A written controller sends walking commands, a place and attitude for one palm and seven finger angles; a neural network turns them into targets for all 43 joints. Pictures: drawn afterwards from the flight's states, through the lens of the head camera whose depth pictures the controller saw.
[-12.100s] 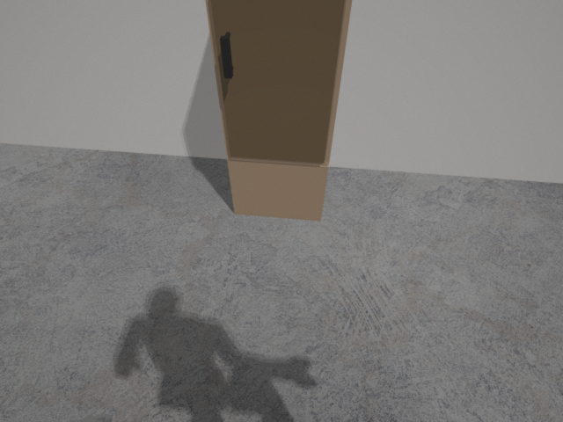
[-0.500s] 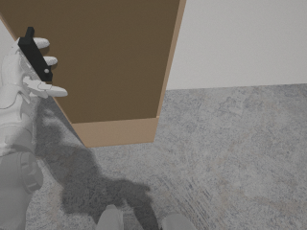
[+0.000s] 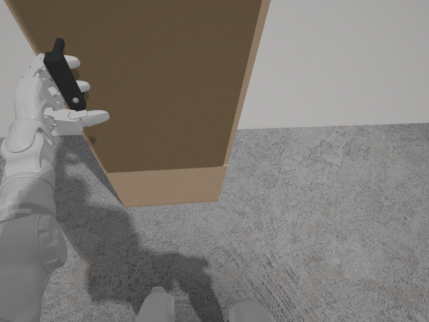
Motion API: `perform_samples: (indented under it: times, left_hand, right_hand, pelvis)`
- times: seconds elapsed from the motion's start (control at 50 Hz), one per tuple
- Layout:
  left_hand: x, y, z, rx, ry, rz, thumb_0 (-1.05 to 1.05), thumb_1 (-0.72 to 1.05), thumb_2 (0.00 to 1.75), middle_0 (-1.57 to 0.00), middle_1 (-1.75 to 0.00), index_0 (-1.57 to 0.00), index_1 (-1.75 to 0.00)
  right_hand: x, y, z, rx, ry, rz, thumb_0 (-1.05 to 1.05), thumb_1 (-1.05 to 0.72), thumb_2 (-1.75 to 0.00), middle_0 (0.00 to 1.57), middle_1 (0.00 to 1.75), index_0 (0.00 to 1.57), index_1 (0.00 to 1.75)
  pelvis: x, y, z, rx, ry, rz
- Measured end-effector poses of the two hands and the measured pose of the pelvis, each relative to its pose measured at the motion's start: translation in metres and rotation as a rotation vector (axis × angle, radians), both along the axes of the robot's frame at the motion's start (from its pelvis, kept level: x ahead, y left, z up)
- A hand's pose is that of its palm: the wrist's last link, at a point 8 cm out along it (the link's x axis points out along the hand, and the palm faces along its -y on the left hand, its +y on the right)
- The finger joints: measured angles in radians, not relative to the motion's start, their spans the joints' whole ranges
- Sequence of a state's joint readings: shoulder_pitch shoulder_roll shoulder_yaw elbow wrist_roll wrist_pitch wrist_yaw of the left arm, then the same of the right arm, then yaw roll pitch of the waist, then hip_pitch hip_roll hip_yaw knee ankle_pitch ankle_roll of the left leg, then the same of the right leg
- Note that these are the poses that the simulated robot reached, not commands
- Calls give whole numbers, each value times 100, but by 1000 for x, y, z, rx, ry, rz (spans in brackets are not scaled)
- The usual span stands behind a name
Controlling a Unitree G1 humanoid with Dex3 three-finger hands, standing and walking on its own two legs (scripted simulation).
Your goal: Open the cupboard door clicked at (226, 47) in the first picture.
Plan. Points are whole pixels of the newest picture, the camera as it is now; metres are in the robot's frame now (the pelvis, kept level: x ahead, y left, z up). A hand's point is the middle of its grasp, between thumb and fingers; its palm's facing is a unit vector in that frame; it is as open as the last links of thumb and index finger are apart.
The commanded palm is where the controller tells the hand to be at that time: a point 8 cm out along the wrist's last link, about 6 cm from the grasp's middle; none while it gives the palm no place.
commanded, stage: close the thumb around the handle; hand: left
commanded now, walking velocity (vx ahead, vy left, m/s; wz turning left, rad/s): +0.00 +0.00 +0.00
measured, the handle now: (69, 76) +0.55 +0.25 +0.10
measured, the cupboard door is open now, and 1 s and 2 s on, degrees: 0 11 46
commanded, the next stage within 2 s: pull the door open along its arc in 0.44 s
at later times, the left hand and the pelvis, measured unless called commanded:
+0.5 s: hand (77, 98) +0.49 +0.22 +0.10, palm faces +0.07 -1.00 +0.00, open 5.9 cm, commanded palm +0.48 +0.26 +0.10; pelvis +0.00 +0.00 +0.00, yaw +0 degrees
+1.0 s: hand (79, 129) +0.43 +0.21 +0.10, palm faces +0.01 -1.00 +0.01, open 6.3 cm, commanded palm +0.36 +0.25 +0.10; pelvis +0.02 -0.01 +0.02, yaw -1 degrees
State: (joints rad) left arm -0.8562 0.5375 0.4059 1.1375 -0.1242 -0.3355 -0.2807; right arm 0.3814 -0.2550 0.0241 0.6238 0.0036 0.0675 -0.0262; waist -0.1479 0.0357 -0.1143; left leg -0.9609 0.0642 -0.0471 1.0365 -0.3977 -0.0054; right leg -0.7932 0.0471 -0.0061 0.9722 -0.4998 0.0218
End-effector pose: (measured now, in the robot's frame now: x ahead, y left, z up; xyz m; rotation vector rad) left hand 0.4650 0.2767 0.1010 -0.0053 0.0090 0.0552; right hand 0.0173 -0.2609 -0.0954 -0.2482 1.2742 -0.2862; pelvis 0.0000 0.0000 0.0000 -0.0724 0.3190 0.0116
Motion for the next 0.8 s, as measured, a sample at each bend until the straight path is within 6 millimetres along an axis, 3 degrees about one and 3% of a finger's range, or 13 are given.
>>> perform_samples:
  times: [0.34, 0.66, 0.8]
  left_hand:
    - [3, -1, 0, 7, 5, 12, 1, 67, 80, -36, -131, -36, -131]
    - [5, -1, 0, 3, 7, -1, 1, 69, 79, -35, -134, -36, -134]
    - [-9, -3, -1, 1, -2, -12, 1, 70, 75, -33, -133, -34, -133]
  right_hand:
    - [-17, -3, -1, -4, 50, -11, 1, -90, -90, 20, 30, 20, 30]
    - [-6, -11, 0, -11, 20, -11, 1, -90, -90, 20, 30, 20, 30]
    - [6, -10, 4, 10, -15, -29, 1, -90, -90, 20, 30, 20, 30]
  pelvis:
    - [-1, -2, -1, -1, 6, 4]
    - [1, -8, -1, 4, 14, -4]
    - [8, -7, 4, 15, -4, -20]
